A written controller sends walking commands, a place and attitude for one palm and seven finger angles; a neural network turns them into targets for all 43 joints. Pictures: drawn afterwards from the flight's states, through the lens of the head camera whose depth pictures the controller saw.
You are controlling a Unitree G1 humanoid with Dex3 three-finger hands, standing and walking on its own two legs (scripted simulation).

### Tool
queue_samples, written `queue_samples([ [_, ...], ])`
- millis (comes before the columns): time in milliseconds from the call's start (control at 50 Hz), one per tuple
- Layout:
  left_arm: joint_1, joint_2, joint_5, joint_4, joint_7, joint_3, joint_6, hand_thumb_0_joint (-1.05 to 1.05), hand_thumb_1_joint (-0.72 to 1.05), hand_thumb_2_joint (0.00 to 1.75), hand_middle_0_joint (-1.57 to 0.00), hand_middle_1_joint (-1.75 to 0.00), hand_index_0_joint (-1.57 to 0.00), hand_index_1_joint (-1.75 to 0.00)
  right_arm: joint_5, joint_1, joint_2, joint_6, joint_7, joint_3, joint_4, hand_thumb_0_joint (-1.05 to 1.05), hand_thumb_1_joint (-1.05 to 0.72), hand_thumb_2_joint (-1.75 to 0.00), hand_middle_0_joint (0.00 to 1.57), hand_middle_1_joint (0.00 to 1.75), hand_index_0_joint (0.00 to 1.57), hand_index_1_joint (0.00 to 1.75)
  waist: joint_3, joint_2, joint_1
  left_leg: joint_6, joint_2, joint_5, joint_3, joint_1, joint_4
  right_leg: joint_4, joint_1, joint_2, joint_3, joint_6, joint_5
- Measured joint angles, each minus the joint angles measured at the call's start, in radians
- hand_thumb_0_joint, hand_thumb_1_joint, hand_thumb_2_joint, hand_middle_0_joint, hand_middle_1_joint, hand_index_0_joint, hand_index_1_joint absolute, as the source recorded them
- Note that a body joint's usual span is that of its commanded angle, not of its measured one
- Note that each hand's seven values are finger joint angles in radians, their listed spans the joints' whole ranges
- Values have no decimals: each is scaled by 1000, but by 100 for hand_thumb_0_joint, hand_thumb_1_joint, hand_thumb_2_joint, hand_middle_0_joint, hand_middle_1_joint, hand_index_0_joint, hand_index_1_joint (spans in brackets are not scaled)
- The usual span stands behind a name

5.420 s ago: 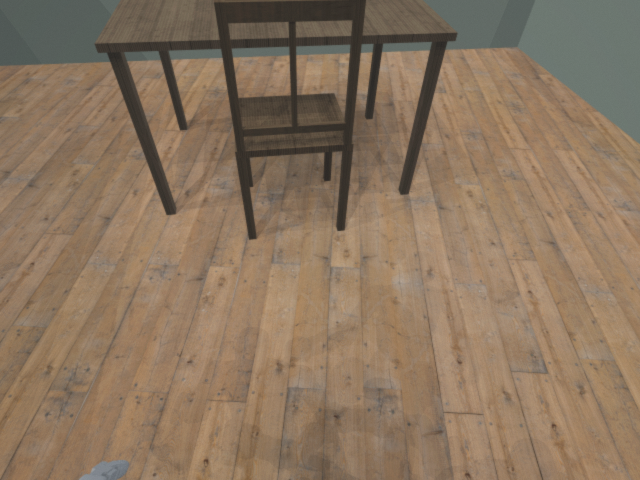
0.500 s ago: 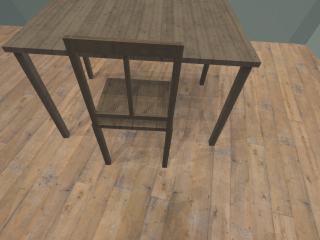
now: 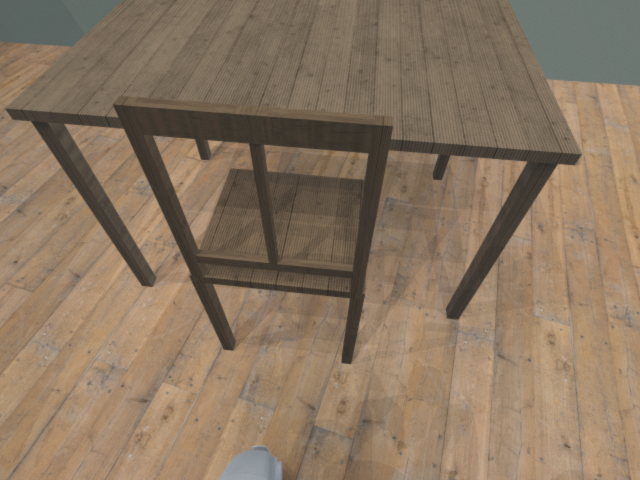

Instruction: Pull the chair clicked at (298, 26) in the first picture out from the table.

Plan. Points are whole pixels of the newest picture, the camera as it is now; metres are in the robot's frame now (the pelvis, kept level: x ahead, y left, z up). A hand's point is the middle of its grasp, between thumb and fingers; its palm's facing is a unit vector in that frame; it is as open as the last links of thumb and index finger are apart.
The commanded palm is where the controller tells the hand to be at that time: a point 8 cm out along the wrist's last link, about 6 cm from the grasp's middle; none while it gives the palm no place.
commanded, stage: take the last steps up to it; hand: left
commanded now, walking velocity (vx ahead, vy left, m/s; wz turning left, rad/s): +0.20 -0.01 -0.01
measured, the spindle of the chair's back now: (266, 210) +0.57 +0.15 -0.07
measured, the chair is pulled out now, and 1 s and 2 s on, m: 0.00 0.00 0.00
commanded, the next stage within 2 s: come to a stop and stand still in 0.10 s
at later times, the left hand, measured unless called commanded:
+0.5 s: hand (209, 433) +0.20 +0.19 -0.17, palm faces -0.03 -0.97 -0.26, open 7.3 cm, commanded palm none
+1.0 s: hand out of the picture +0.12 +0.25 -0.17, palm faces +0.00 -0.96 -0.28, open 7.4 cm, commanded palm none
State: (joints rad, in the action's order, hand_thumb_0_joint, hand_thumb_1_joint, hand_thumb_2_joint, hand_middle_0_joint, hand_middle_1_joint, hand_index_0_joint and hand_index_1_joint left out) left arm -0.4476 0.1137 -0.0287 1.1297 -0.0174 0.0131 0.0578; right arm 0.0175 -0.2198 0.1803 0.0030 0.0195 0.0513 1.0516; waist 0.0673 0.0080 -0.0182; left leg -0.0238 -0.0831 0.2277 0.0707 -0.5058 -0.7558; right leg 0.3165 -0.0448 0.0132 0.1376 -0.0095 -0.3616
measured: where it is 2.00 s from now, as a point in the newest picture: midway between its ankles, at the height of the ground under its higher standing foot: outside the picture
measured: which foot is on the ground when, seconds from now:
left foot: up 0.00-0.04, down 0.06-0.46, up 0.48-0.78, down 0.80-1.00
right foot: down 0.00-0.08, up 0.10-0.40, down 0.42-1.00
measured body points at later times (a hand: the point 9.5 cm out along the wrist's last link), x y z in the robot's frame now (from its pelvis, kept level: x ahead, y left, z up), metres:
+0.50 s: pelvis +0.12 +0.00 -0.01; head +0.14 -0.02 +0.44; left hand +0.20 +0.24 -0.15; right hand +0.16 -0.23 -0.17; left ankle +0.10 +0.12 -0.73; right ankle +0.17 -0.11 -0.74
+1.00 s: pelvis +0.08 +0.05 -0.01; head +0.06 +0.03 +0.44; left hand +0.12 +0.30 -0.15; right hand +0.12 -0.18 -0.17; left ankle +0.05 +0.14 -0.74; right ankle +0.13 -0.08 -0.74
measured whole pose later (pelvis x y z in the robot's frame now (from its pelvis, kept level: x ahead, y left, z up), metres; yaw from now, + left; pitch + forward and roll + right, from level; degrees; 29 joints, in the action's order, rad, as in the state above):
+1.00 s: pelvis +0.08 +0.05 -0.01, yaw -3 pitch -3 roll +1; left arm -0.30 0.18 -0.02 0.99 -0.03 0.02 -0.04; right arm 0.02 -0.28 0.18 0.03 -0.02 0.02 0.92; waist 0.00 0.03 -0.01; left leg -0.05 0.03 0.38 0.11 -0.17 -0.60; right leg 0.64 0.35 0.04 -0.01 -0.01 -0.24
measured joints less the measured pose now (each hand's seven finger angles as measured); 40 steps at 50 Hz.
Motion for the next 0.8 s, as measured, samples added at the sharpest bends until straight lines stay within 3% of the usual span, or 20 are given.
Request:
queue_samples([
  [60,-23,1,4,19,-2,3,-4,0,91,90,-21,-30,-20,-30,3,36,-12,-25,-3,-11,-15,0,-91,-90,19,30,19,30,11,-13,-12,-21,34,-43,24,89,146,106,9,17,-5,21,-86],
  [100,-12,8,14,34,-2,5,-19,0,91,90,-21,-30,-20,-30,8,57,-28,-49,-14,-15,-25,0,-91,-90,19,30,20,30,20,-36,-7,-12,51,11,35,103,118,365,106,40,-36,7,-154],
  [140,13,19,16,34,-4,10,-32,1,91,90,-21,-30,-20,-30,4,65,-45,-56,-23,-24,-32,0,-91,-90,19,30,20,30,23,-52,-12,-21,55,45,55,135,111,648,229,33,-84,-15,-178],
  [200,66,34,13,20,-2,21,-37,1,91,90,-20,-30,-20,-30,-5,61,-51,-70,-48,-15,-34,-1,-93,-90,20,30,20,30,6,-58,-4,-24,66,32,75,215,194,825,374,40,-92,-16,-101],
  [280,153,50,11,-31,-9,27,-41,1,91,90,-20,-30,-20,-30,-3,39,-37,-67,-60,-21,-19,-2,-95,-90,20,30,20,30,-19,-56,3,-23,80,7,75,298,299,700,459,57,-86,8,-28],
  [400,241,73,8,-91,-23,25,-53,1,93,90,-20,-30,-19,-30,-2,26,-32,-18,-61,-25,11,-1,-94,-90,20,30,20,30,-18,-48,16,5,75,55,66,347,276,354,399,56,-85,23,101],
  [420,245,78,6,-99,-22,24,-54,0,93,90,-20,-30,-19,-30,-3,24,-32,-10,-60,-23,11,-1,-94,-90,20,30,20,30,-16,-49,17,12,74,73,68,346,252,304,379,56,-86,21,158],
  [460,253,77,0,-104,-20,24,-53,0,93,90,-20,-30,-19,-30,-6,26,-26,8,-57,-15,11,-1,-93,-90,20,30,20,30,-10,-27,18,26,56,113,66,328,192,296,368,41,-83,2,134],
  [520,272,63,-1,-110,-13,14,-56,0,93,90,-20,-30,-20,-30,-14,31,-10,35,-55,1,-2,0,-92,-90,20,30,20,30,6,10,39,33,62,252,8,257,28,303,375,30,-61,-23,101],
  [580,291,52,-1,-122,-18,13,-63,0,92,90,-20,-30,-20,-30,-16,40,-1,54,-54,8,-4,0,-92,-90,19,30,20,30,26,15,33,41,88,317,-38,184,-180,264,375,29,-59,-28,132],
  [640,304,45,-3,-133,-22,16,-72,0,92,90,-20,-30,-20,-30,-16,41,4,60,-49,11,-7,0,-91,-90,19,30,20,30,36,13,27,52,93,312,-56,159,-245,223,378,31,-57,-26,166],
  [740,304,52,-8,-140,-23,25,-79,0,91,90,-21,-30,-20,-30,-15,29,-1,53,-43,4,-14,0,-91,-90,19,30,20,30,29,-10,12,55,81,269,-52,226,-42,189,400,40,-61,-12,210],
  [780,280,62,-4,-147,-39,17,-80,0,91,90,-21,-30,-20,-30,-19,7,-1,39,-41,-1,-44,0,-91,-90,19,30,20,30,9,-21,25,53,82,196,-38,281,116,226,428,51,-65,4,206],
  [800,268,63,2,-151,-43,14,-83,0,91,90,-21,-30,-20,-30,-16,-11,4,29,-43,-2,-65,0,-91,-90,19,30,20,30,-3,-14,35,34,77,123,-33,306,187,260,441,55,-58,12,192],
])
